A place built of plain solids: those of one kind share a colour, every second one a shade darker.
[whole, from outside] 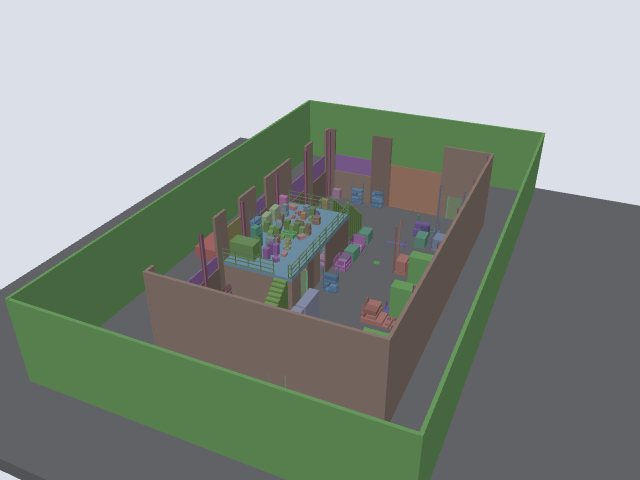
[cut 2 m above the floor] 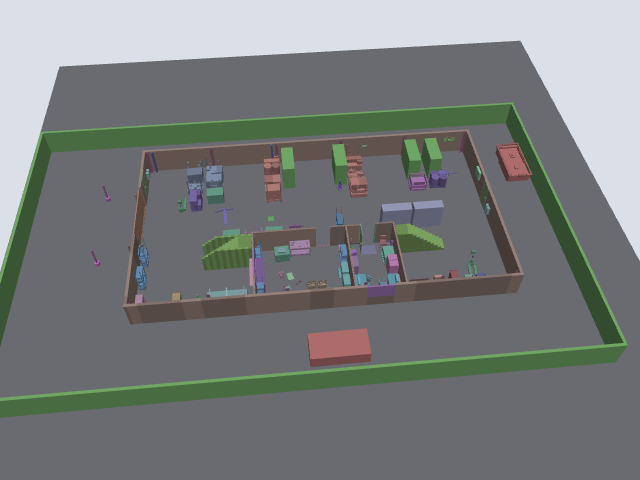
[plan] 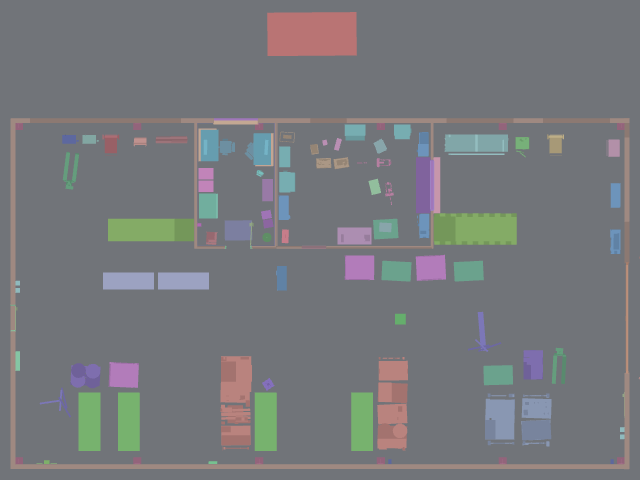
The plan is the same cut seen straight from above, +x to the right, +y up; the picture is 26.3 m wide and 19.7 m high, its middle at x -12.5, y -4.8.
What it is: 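A works' own stores building on a factory's ground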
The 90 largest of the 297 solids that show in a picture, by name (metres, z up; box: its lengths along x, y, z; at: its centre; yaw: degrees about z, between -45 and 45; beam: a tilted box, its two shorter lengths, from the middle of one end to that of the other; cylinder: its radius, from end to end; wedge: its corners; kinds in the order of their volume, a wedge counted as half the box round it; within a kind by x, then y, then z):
{
 "yard_bound_1": {"box": [0.2, 23.03, 5.85], "at": [-29.59, -5.66, 2.87]},
 "yard_bound_2": {"box": [38.04, 0.2, 5.89], "at": [-10.67, -17.07, 2.9]},
 "yard_bound_3": {"box": [38.04, 0.2, 5.89], "at": [-10.67, 5.76, 2.9]},
 "yard_bound_4": {"box": [0.2, 23.03, 5.89], "at": [8.24, -5.66, 2.9]},
 "wall_1": {"box": [0.2, 14.4, 6.45], "at": [-25.1, -7.0, 3.17]},
 "wall_2": {"box": [0.81, 0.2, 6.45], "at": [-24.8, 0.1, 3.17]},
 "wall_3": {"box": [6.21, 0.2, 2.65], "at": [-21.3, 0.1, 1.27]},
 "wall_4": {"box": [0.61, 0.2, 6.45], "at": [-17.9, 0.1, 3.17]},
 "wall_5": {"box": [0.06, 5.16, 2.77], "at": [-17.63, -2.58, 1.33]},
 "wall_6": {"box": [0.06, 5.1, 2.65], "at": [-17.57, -2.55, 1.27]},
 "wall_7": {"box": [0.76, 0.2, 6.45], "at": [-17.23, 0.1, 3.17]},
 "wall_8": {"box": [1.81, 0.2, 0.95], "at": [-15.95, 0.1, 0.42]},
 "wall_9": {"box": [0.76, 0.2, 6.45], "at": [-14.68, 0.1, 3.17]},
 "wall_10": {"box": [0.06, 5.1, 2.65], "at": [-14.33, -2.55, 1.27]},
 "wall_11": {"box": [0.06, 5.1, 2.65], "at": [-14.27, -2.55, 1.27]},
 "wall_12": {"box": [1.41, 0.2, 6.45], "at": [-13.6, 0.1, 3.17]},
 "wall_13": {"box": [25.4, 0.2, 6.45], "at": [-12.5, -14.1, 3.17]},
 "wall_14": {"box": [1.51, 0.2, 4.09], "at": [-12.15, 0.1, 2.0]},
 "wall_15": {"box": [4.35, 0.06, 2.77], "at": [-10.07, -5.13, 1.33]},
 "wall_16": {"box": [4.35, 0.06, 2.65], "at": [-10.07, -5.07, 1.27]},
 "wall_17": {"box": [3.51, 0.2, 6.45], "at": [-9.65, 0.1, 3.17]},
 "wall_18": {"box": [0.61, 0.2, 6.45], "at": [-7.6, 0.1, 3.17]},
 "wall_19": {"box": [2.76, 0.2, 2.65], "at": [-5.92, 0.1, 1.27]},
 "wall_20": {"box": [1.21, 0.2, 6.45], "at": [-3.95, 0.1, 3.17]},
 "wall_21": {"box": [2.76, 0.2, 2.65], "at": [-1.98, 0.1, 1.27]},
 "wall_22": {"box": [0.81, 0.2, 6.45], "at": [-0.2, 0.1, 3.17]},
 "wall_23": {"box": [0.2, 3.96, 6.45], "at": [0.1, -12.22, 3.17]},
 "wall_24": {"box": [0.2, 1.71, 6.45], "at": [0.1, -4.9, 3.17]},
 "wall_25": {"box": [0.2, 3.46, 2.65], "at": [0.1, -2.33, 1.27]},
 "wall_26": {"box": [0.2, 0.81, 6.45], "at": [0.1, -0.2, 3.17]},
 "longspan_deep_1": {"box": [0.9, 2.4, 2.35], "at": [-21.96, -12.26, 1.12]},
 "longspan_deep_2": {"box": [0.9, 2.4, 2.48], "at": [-20.34, -12.26, 1.19]},
 "longspan_deep_3": {"box": [0.9, 2.4, 2.43], "at": [-14.73, -12.26, 1.17]},
 "longspan_deep_4": {"box": [0.9, 2.4, 2.48], "at": [-10.77, -12.26, 1.19]},
 "raised_floor_deck_1": {"box": [9.88, 5.22, 0.24], "at": [-12.75, -2.58, 2.72]},
 "beyond_skip_1": {"box": [1.62, 3.25, 0.51], "at": [-28.17, -11.27, 0.74], "yaw": 0.1},
 "beyond_skip_2": {"box": [3.66, 1.78, 0.95], "at": [-12.83, 3.65, 0.82], "yaw": 0.4},
 "longspan_1": {"box": [2.1, 0.7, 2.14], "at": [-20.36, -6.49, 1.02]},
 "longspan_2": {"box": [2.1, 0.7, 2.1], "at": [-18.1, -6.49, 1.0]},
 "rack1w_mid_1": {"box": [1.18, 0.4, 0.83], "at": [-15.95, -13.01, 0.49]},
 "rack1w_mid_2": {"box": [1.2, 0.8, 0.63], "at": [-15.95, -12.82, 0.26]},
 "rack1w_mid_3": {"box": [1.23, 1.47, 0.39], "at": [-15.94, -10.3, 0.14]},
 "rack1w_mid_4": {"box": [0.55, 0.8, 1.21], "at": [-9.83, -11.05, 0.56]},
 "rack1w_mid_5": {"box": [1.19, 0.39, 1.12], "at": [-9.54, -13.15, 0.51]},
 "rack1w_mid_6": {"box": [1.2, 0.75, 1.21], "at": [-9.52, -11.06, 0.56]},
 "rack1w_mid_7": {"box": [1.12, 0.73, 1.15], "at": [-9.49, -10.17, 0.52]},
 "rack1n_high_1": {"box": [0.43, 0.79, 0.98], "at": [-5.52, -12.59, 0.59]},
 "rack1n_high_2": {"box": [0.82, 0.79, 0.96], "at": [-5.32, -12.59, 0.58]},
 "rack1n_high_3": {"box": [1.2, 0.8, 0.85], "at": [-5.13, -12.59, 0.38]},
 "rack1n_high_4": {"box": [1.16, 0.77, 0.86], "at": [-5.1, -11.73, 0.57], "yaw": -0.8},
 "rack1n_high_5": {"box": [0.9, 1.6, 0.85], "at": [-5.01, -12.18, 0.38]},
 "rack1n_high_6": {"box": [1.14, 0.78, 0.83], "at": [-3.62, -12.6, 0.56], "yaw": 2.8},
 "stair_insitu_1": {"box": [3.51, 0.93, 0.15], "at": [-19.42, -4.39, 0.03]},
 "stair_insitu_2": {"box": [3.24, 0.93, 0.2], "at": [-19.29, -4.39, 0.2]},
 "stair_insitu_3": {"box": [2.97, 0.93, 0.2], "at": [-19.15, -4.39, 0.41]},
 "stair_insitu_4": {"box": [2.7, 0.93, 0.2], "at": [-19.02, -4.39, 0.61]},
 "stair_insitu_5": {"box": [2.43, 0.93, 0.2], "at": [-18.88, -4.39, 0.81]},
 "stair_insitu_6": {"box": [2.16, 0.93, 0.2], "at": [-18.75, -4.39, 1.02]},
 "stair_insitu_7": {"box": [1.89, 0.93, 0.2], "at": [-18.61, -4.39, 1.22]},
 "stair_insitu_8": {"box": [1.62, 0.93, 0.2], "at": [-18.48, -4.39, 1.42]},
 "crate_1": {"box": [1.0, 0.8, 0.8], "at": [-9.8, -4.35, 0.35], "yaw": 3.3},
 "crate_2": {"box": [1.2, 0.8, 0.95], "at": [-9.36, -6.08, 0.42], "yaw": -3.0},
 "crate_3": {"box": [1.2, 0.8, 0.95], "at": [-6.39, -6.08, 0.42], "yaw": 2.9},
 "crate_4": {"box": [1.2, 0.8, 0.95], "at": [-5.18, -10.35, 0.42], "yaw": 1.4},
 "tank_1": {"box": [1.03, 1.81, 1.15], "at": [-16.41, -1.02, 3.49]},
 "window_pane_1": {"box": [6.2, 0.1, 0.91], "at": [-21.3, 0.15, 3.04]},
 "window_pane_2": {"box": [2.75, 0.1, 1.51], "at": [-5.92, 0.15, 3.34]},
 "window_pane_3": {"box": [2.75, 0.1, 1.51], "at": [-1.98, 0.15, 3.34]},
 "window_pane_4": {"box": [0.1, 3.45, 1.51], "at": [0.15, -2.33, 3.34]},
 "filing_tall_1": {"box": [0.62, 0.47, 1.37], "at": [-17.18, -2.6, 0.64]},
 "filing_tall_2": {"box": [0.62, 0.47, 1.37], "at": [-17.18, -2.08, 0.64]},
 "filing_tall_3": {"box": [0.47, 0.62, 1.37], "at": [-9.45, -0.36, 3.48]},
 "roller_shutter_1": {"box": [0.06, 4.36, 4.05], "at": [0.12, -8.0, 1.98]},
 "stillage_1": {"box": [1.08, 0.88, 0.56], "at": [-20.55, -10.34, 0.23], "yaw": -2.4},
 "stillage_2": {"box": [1.08, 0.88, 0.47], "at": [-10.88, -5.94, 0.19], "yaw": -0.3},
 "filing_lateral_1": {"box": [0.9, 0.48, 1.05], "at": [-12.08, -0.29, 3.32]},
 "filing_lateral_2": {"box": [0.9, 0.48, 1.05], "at": [-10.78, -0.29, 3.32]},
 "roll_cab_1": {"box": [0.46, 0.85, 0.74], "at": [-13.95, -2.43, 0.48]},
 "roll_cab_2": {"box": [0.46, 0.85, 0.76], "at": [-13.95, -1.39, 0.49]},
 "roll_cab_3": {"box": [0.85, 0.46, 0.77], "at": [-11.06, -0.29, 0.5]},
 "plan_chest_small_1": {"box": [0.73, 1.02, 0.4], "at": [-17.11, -3.4, 0.7]},
 "plan_chest_small_2": {"box": [0.64, 0.92, 0.97], "at": [-17.1, -3.4, 0.43]},
 "wall_over_deck_1": {"box": [3.42, 0.1, 2.22], "at": [-15.98, 0.06, 3.93]},
 "pallet_load_1": {"box": [0.52, 1.15, 1.1], "at": [-3.63, -9.93, 0.5]},
 "cupboard_steel_low_1": {"box": [0.45, 0.92, 1.05], "at": [-14.65, -2.75, 0.47]},
 "sheeted_drill_1": {"box": [0.54, 0.44, 1.64], "at": [-15.0, -1.05, 3.61], "yaw": -6.6},
 "spill_kit_1": {"box": [0.51, 0.62, 1.12], "at": [-21.08, -0.93, 0.51]},
 "wheelie_bin_1": {"box": [0.51, 0.62, 1.12], "at": [-2.83, -0.93, 0.51]},
 "tool_cabinet_1": {"box": [0.46, 0.7, 0.91], "at": [-0.43, -1.03, 0.55]},
 "bar_rack_1": {"box": [2.58, 0.71, 0.15], "at": [-6.08, -0.82, 0.9]}
}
